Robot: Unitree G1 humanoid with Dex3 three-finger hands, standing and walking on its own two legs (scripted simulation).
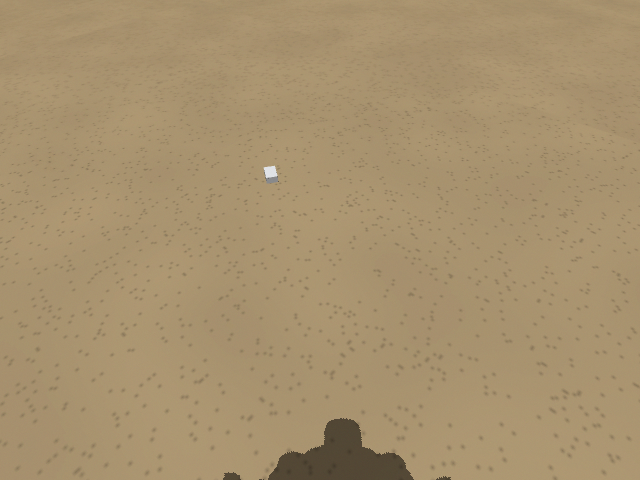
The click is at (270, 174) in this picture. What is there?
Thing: flat box
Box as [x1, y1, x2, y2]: [264, 166, 277, 183]
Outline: 274,166 264,167 264,173 267,183 277,181
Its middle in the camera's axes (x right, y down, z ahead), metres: -0.26 -0.37 +2.02
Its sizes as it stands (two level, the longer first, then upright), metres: 0.094 0.060 0.037
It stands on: the floor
